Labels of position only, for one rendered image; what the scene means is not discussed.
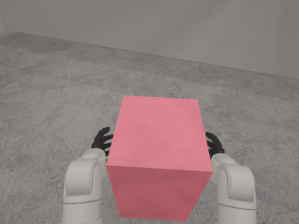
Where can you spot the left robot hand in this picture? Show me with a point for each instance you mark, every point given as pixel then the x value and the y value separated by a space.
pixel 100 139

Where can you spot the robot right forearm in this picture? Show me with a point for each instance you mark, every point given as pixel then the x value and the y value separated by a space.
pixel 236 192

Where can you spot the right robot hand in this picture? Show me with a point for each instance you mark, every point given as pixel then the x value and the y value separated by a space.
pixel 216 146

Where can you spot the carton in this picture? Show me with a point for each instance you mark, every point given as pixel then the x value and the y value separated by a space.
pixel 158 163

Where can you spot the robot left forearm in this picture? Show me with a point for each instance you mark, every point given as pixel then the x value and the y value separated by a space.
pixel 83 188

